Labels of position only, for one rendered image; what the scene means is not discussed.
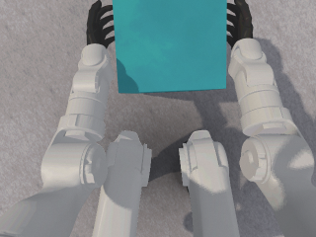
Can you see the robot right forearm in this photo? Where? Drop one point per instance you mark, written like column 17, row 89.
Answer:
column 257, row 93

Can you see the left robot shin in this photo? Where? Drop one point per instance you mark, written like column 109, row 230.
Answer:
column 112, row 150

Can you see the robot right upper arm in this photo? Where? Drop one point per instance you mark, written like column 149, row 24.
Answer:
column 282, row 166

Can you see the right robot hand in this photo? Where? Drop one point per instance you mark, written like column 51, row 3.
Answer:
column 242, row 23

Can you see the left robot hand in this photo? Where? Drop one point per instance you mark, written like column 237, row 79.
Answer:
column 95, row 32

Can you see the carton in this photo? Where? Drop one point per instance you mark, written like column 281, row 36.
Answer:
column 167, row 46

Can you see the robot left forearm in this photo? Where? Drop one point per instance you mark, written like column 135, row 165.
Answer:
column 88, row 99

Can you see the robot left thigh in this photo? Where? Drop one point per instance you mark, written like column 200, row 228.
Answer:
column 119, row 200

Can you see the robot left upper arm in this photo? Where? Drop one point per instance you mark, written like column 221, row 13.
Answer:
column 69, row 171

